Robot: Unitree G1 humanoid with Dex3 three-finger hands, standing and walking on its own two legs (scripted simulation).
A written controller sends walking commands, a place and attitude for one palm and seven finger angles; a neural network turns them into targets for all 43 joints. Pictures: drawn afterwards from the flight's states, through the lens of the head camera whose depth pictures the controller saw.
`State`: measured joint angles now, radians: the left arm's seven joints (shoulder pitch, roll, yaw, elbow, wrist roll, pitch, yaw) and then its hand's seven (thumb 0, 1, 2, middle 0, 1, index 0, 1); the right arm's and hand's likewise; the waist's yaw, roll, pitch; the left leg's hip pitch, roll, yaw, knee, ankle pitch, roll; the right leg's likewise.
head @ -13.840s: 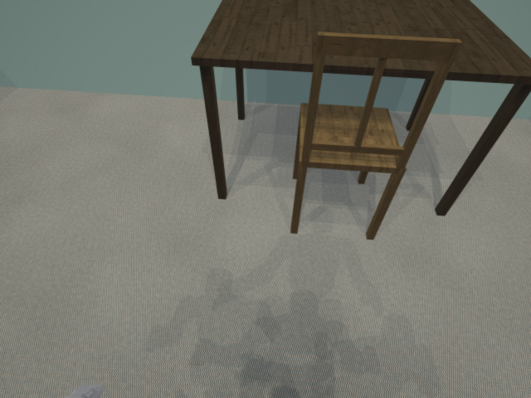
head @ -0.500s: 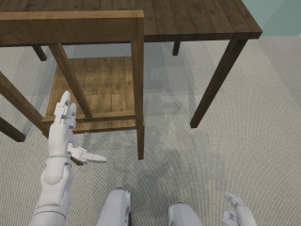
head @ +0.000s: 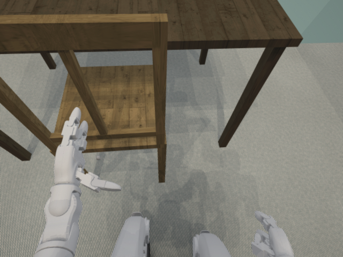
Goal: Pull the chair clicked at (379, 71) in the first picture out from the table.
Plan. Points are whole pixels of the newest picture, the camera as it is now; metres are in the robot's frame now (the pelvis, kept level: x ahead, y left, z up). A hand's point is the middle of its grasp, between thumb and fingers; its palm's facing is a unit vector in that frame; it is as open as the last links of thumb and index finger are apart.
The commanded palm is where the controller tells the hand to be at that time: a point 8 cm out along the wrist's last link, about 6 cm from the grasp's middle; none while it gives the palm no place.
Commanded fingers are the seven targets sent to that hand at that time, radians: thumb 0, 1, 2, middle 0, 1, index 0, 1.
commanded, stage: push the fingers through the gap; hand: left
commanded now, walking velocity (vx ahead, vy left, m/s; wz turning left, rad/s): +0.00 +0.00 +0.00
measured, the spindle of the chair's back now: (88, 100) +0.46 +0.23 +0.05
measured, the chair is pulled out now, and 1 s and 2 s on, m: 0.00 0.00 0.00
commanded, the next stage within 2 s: hook a spindle and tug to test in 1.70 s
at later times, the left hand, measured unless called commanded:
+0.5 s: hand (97, 141) +0.36 +0.19 +0.03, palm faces +0.12 -0.99 -0.01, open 16.9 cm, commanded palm +0.34 +0.24 +0.03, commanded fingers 0.00 -0.50 0.30 -0.06 -0.08 -0.06 -0.08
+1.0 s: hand (97, 124) +0.41 +0.20 +0.03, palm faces +0.13 -0.99 -0.01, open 16.9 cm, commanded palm +0.39 +0.24 +0.03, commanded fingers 0.00 -0.50 0.30 -0.06 -0.08 -0.06 -0.08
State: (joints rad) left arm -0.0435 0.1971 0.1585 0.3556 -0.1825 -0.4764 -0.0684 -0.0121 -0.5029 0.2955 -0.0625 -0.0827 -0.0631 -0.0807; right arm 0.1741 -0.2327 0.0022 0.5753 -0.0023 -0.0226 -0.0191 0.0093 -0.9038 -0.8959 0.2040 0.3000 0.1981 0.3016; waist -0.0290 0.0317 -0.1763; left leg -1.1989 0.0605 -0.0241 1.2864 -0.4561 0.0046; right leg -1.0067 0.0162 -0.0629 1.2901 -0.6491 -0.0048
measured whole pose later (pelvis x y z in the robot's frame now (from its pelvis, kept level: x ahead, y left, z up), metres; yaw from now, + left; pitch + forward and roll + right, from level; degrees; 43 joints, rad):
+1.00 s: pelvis +0.00 +0.01 +0.00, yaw -1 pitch +23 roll -4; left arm -0.40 0.28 0.28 0.69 -0.17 -0.48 -0.08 -0.01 -0.50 0.30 -0.06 -0.08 -0.06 -0.08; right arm 0.25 -0.24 0.00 0.62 -0.01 0.02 -0.01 0.01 -0.90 -0.90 0.20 0.30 0.20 0.30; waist -0.07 0.03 -0.17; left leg -1.23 0.07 -0.02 1.28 -0.45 0.01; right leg -1.04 0.03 -0.05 1.27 -0.63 0.01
